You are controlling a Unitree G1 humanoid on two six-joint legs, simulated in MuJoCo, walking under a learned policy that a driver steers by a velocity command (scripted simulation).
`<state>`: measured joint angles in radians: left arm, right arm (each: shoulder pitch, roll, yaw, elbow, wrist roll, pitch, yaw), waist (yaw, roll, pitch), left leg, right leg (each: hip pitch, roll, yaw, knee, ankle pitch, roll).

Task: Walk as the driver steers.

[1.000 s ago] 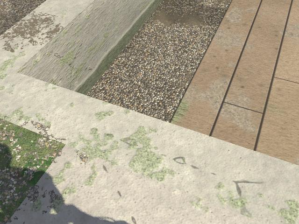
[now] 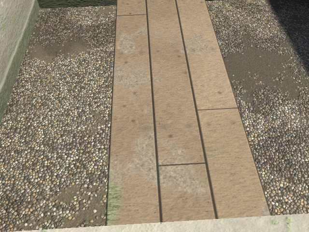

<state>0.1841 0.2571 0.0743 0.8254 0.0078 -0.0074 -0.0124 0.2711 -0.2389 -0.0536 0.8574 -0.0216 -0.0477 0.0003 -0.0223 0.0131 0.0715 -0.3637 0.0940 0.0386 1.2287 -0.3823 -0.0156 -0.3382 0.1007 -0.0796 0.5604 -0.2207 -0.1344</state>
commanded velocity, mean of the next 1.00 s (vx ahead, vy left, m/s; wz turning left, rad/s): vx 0.21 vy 0.00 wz -0.29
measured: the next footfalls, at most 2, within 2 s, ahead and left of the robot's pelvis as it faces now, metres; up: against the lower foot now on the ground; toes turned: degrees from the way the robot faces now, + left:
left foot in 0.42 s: +0.37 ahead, +0.08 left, +0.00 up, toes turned -14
right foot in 0.78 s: +0.23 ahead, -0.11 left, +0.00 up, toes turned -11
